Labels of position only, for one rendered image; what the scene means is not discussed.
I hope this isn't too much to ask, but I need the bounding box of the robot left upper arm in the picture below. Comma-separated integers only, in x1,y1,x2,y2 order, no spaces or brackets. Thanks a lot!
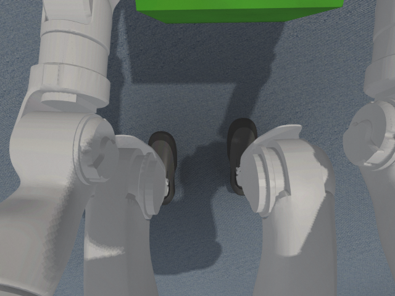
0,111,119,296

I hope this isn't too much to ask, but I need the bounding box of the robot right foot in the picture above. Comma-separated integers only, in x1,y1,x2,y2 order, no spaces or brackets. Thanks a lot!
227,118,257,195

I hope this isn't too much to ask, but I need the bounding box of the robot right upper arm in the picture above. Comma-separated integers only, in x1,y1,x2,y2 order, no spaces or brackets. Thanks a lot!
343,97,395,282

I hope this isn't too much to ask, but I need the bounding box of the carton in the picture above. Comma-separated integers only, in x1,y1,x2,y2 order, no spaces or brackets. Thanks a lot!
135,0,344,23

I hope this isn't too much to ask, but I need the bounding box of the left robot forearm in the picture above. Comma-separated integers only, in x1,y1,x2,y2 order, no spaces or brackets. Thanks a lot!
9,0,120,162

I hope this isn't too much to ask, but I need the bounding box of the robot foot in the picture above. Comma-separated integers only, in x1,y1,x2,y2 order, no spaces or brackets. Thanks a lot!
148,131,177,205
227,118,257,195

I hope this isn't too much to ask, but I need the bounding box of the robot left foot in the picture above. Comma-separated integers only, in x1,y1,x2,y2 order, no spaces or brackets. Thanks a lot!
148,131,177,205

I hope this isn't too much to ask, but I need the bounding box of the right robot forearm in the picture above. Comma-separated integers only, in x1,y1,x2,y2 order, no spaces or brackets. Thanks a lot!
364,0,395,100

